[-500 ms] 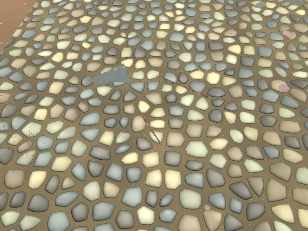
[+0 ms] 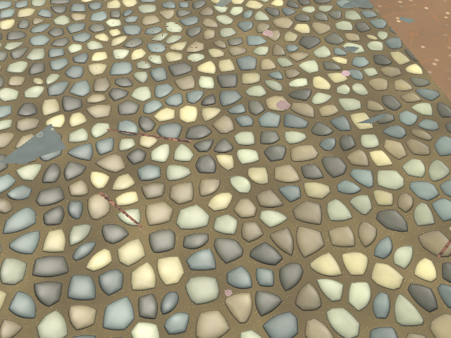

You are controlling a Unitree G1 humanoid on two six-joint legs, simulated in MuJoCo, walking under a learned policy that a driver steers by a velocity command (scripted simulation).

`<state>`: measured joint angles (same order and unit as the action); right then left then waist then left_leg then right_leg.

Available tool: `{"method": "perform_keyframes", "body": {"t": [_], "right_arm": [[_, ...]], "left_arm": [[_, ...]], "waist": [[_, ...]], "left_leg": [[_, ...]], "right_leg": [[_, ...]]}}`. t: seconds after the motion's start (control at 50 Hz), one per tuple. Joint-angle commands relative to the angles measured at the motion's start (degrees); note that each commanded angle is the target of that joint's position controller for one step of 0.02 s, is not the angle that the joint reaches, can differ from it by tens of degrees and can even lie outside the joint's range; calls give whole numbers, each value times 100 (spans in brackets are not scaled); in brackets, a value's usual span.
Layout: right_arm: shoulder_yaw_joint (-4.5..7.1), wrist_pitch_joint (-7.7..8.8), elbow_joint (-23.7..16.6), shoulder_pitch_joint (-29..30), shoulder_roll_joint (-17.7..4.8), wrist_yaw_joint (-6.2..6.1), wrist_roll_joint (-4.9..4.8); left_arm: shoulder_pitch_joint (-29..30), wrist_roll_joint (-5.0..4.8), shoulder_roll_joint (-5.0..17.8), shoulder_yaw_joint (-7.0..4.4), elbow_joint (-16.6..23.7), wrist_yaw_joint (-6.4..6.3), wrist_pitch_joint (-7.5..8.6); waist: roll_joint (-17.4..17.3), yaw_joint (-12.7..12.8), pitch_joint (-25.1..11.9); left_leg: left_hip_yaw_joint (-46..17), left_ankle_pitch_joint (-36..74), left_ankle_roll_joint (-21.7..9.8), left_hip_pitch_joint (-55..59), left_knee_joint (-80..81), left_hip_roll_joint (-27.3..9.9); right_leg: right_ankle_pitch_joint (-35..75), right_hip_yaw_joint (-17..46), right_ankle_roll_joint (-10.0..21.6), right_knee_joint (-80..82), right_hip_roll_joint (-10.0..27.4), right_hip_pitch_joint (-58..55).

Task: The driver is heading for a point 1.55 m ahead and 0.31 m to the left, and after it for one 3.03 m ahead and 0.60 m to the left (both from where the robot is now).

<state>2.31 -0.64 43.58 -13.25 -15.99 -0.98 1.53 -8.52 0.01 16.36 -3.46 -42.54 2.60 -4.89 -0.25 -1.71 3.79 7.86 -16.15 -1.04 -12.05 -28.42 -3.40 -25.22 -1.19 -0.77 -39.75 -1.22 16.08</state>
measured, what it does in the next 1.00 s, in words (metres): steps on the spot, turning left: right foot, then left foot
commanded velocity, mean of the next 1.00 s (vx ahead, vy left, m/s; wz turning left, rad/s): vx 0.09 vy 0.00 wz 0.29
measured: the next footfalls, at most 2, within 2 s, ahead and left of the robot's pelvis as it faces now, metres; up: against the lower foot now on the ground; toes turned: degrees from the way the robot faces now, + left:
right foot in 0.04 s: +0.02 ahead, -0.10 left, +0.00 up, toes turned -2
left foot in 0.54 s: -0.02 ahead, +0.08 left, +0.00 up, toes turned +9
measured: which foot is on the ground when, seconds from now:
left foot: down 0.00-0.04, up 0.06-0.52, down 0.54-1.00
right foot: up 0.00-0.02, down 0.04-0.52, up 0.54-1.00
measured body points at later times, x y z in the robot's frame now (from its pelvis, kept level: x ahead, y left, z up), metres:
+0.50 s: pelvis -0.02 -0.01 -0.01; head +0.00 +0.00 +0.44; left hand +0.08 +0.27 -0.13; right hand +0.08 -0.28 -0.13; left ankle -0.06 +0.08 -0.73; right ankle -0.02 -0.10 -0.74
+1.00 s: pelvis +0.03 +0.01 +0.01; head +0.04 +0.02 +0.46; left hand +0.08 +0.32 -0.10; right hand +0.15 -0.25 -0.11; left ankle -0.06 +0.08 -0.74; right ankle +0.13 -0.09 -0.71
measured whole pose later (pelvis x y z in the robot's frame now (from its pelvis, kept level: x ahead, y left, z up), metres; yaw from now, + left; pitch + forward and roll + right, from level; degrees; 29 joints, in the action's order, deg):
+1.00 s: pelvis +0.03 +0.01 +0.01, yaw +23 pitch +2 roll +0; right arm 3.7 1.1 47.5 -22.2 -16.3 0.7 1.2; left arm -7.6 1.8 17.4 -2.6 -45.2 1.1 0.3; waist 1.0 -3.3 -0.6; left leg -12.5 -14.8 -5.0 -5.4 -19.5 6.9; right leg -15.7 1.8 -2.0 -38.2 0.4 25.3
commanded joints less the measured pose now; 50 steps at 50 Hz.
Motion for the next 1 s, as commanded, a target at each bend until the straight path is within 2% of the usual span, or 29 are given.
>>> {"method": "perform_keyframes", "body": {"t": [0.02, 0.04, 0.06, 0.08, 0.1, 0.12, 0.16, 0.18, 0.24, 0.28, 0.36, 0.42, 0.46, 0.5, 0.52, 0.54, 0.56, 0.58, 0.6, 0.62, 0.64, 0.66, 0.68, 0.72, 0.74, 0.78, 0.88, 0.96, 1.0], "right_arm": [[282, -6, -153, -55, -1019, 24, -92], [224, -19, -153, -242, -789, 36, -83], [39, -36, -469, -314, -131, 76, -19], [86, -156, -401, 87, -447, -26, -32], [119, -218, -347, 79, -535, -17, -106], [115, -223, -196, -19, -522, 21, -142], [127, -232, 101, -354, -550, 90, -55], [109, -238, 224, -486, -496, 119, -49], [107, -247, 254, -335, -481, 143, -104], [123, -257, 231, -235, -516, 129, -99], [127, -260, 152, -114, -431, 134, -98], [121, -241, 90, -118, -347, 155, -121], [124, -218, 51, -171, -322, 175, -145], [116, -160, 71, -392, -267, 194, -141], [143, -99, 51, -434, -416, 178, -97], [280, -19, -18, -531, -1050, 136, 13], [441, -23, 31, -832, -1611, 145, -45], [425, -33, 76, -941, -1411, 130, -78], [356, -58, 13, -555, -1110, 102, -129], [300, -105, -98, -95, -917, 76, -123], [279, -114, -175, 89, -849, 48, -149], [273, -110, -167, -26, -805, 56, -148], [283, -98, -130, -181, -820, 79, -148], [306, -60, -53, -415, -856, 116, -129], [314, -38, -21, -502, -878, 120, -114], [332, 20, 35, -663, -926, 113, -81], [380, 155, 99, -907, -1045, 117, -49], [381, 245, 116, -960, -1012, 143, -26], [369, 294, 125, -920, -989, 154, -14]], "left_arm": [[-376, 67, 367, -55, 270, -103, 176], [-505, 181, 690, -107, 248, -162, 267], [-400, 137, 1398, -212, 420, -190, 343], [-798, 60, 1215, -210, 251, -237, 377], [-507, 66, 869, -88, 221, -249, 386], [-8, 81, 470, 59, 263, -279, 380], [289, 102, 212, 197, 240, -376, 416], [196, 117, 179, 237, 158, -395, 438], [18, 107, 542, 151, -18, -441, 440], [-80, 94, 675, 91, -79, -453, 392], [-131, 118, 687, 15, -136, -461, 344], [-66, 141, 690, -32, -155, -460, 349], [-4, 144, 738, -68, -161, -452, 343], [142, 106, 813, -109, -160, -446, 309], [59, 112, 801, -125, -194, -433, 303], [-87, 145, 522, -74, -67, -394, 284], [418, 121, 332, 3, 244, -478, 207], [368, 144, 459, -8, 182, -507, 160], [252, 83, 502, -30, 73, -475, 156], [153, 56, 574, -57, -8, -445, 191], [98, 129, 668, -89, -36, -413, 206], [-57, 213, 699, -97, -95, -349, 221], [-91, 235, 691, -99, -96, -288, 229], [129, 237, 653, -97, -19, -209, 247], [238, 238, 649, -98, 15, -193, 265], [370, 242, 642, -95, 42, -189, 333], [663, 208, 591, -52, 149, -177, 521], [796, 181, 540, 11, 261, -144, 639], [702, 156, 521, 36, 291, -144, 698]], "waist": [[-811, 295, -643], [-42, 294, -831], [1542, 87, -801], [1008, 576, -904], [793, 320, -577], [700, 121, -361], [915, -20, -369], [812, -13, -473], [735, 134, -379], [757, 226, -291], [652, 271, -212], [655, 239, -336], [691, 191, -458], [620, -27, -543], [295, -97, -519], [-1077, 12, -579], [-1604, -222, -314], [-837, -180, -358], [-497, 19, -164], [-384, 201, -46], [-518, 235, -104], [-540, 194, -408], [-516, 149, -532], [-531, 17, -336], [-580, -32, -196], [-624, -109, -64], [-620, -240, -55], [-656, -279, -56], [-657, -206, -50]], "left_leg": [[-745, 2836, -623, 358, -166, -1032], [-450, 1708, -252, -435, -921, -756], [24, -1678, 194, -1803, -1917, 119], [-745, -1976, 192, -1464, -2445, 75], [-874, -1676, 179, -1457, -2671, 52], [-963, -1253, 170, -1303, -2474, -23], [-881, -720, 222, -890, -2170, 57], [-908, -657, 244, -679, -2033, 143], [-927, -708, 240, -663, -1737, 316], [-858, -850, 219, -833, -1782, 325], [-740, -1167, 155, -1031, -1883, 269], [-610, -1227, 73, -862, -1642, 274], [-511, -1124, -16, -614, -1262, 316], [-395, -324, -154, 2, -196, 419], [-820, 388, -272, 405, 635, 313], [-2672, 1509, -595, 1042, 1288, -930], [-3886, 3495, -1561, 736, 1216, -1941], [-3605, 3336, -1814, 694, 1164, -1801], [-3072, 2810, -1664, 549, 1159, -1393], [-2704, 2342, -1353, 457, 1194, -970], [-2559, 2441, -1213, 598, 1165, -761], [-2508, 1972, -1198, 790, 1240, -595], [-2601, 1055, -1207, 921, 1383, -537], [-2960, -690, -1245, 1039, 1742, -516], [-3109, -1040, -1265, 1057, 1861, -527], [-3261, -1134, -1303, 1093, 1936, -537], [-3494, -939, -1430, 1003, 1817, -511], [-3524, -753, -1392, 648, 1631, -481], [-3549, -620, -1297, 295, 1538, -485]], "right_leg": [[1340, -216, 230, 2009, -192, -718], [1752, 764, 346, 2510, 485, -1618], [4436, 2761, 957, 2319, 2271, -2071], [4838, 2388, 1641, 2083, 2365, -1433], [4511, 1963, 1640, 2162, 2000, -1229], [4005, 1490, 1379, 2325, 1645, -967], [4314, 886, 1082, 2357, 1205, -950], [4462, 694, 1035, 2315, 1161, -998], [4196, 570, 1056, 2160, 1263, -1102], [3873, 687, 1183, 2116, 1429, -1129], [3520, 825, 1426, 2072, 1693, -1099], [3714, 753, 1458, 1925, 1781, -1105], [3832, 659, 1382, 1737, 1805, -1097], [3452, 357, 1074, 1307, 1664, -819], [2688, 110, 714, 832, 1450, -433], [932, -507, 250, -625, 772, 633], [-1238, -312, 64, -1464, -207, 1555], [-1127, 223, 46, -2161, 45, 1549], [-583, 337, 41, -2340, 158, 1590], [-113, 374, 24, -2189, 223, 1593], [163, 343, -12, -2181, 216, 1635], [355, 295, -67, -2239, 194, 1559], [487, 290, -99, -2218, 199, 1614], [659, 302, -148, -1911, 241, 1964], [713, 308, -183, -1709, 248, 2099], [800, 323, -241, -1318, 250, 2216], [915, 358, -264, -468, 207, 2122], [933, 267, -138, 150, 165, 1608], [963, 204, -10, 471, 124, 1009]]}}
Keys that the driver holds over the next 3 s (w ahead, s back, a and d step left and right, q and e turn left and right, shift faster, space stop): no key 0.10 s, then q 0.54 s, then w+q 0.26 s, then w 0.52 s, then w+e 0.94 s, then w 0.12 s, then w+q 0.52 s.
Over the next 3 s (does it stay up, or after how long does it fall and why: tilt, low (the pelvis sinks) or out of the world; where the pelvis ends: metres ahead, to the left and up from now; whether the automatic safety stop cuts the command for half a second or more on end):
stays up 1.04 0.23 0.01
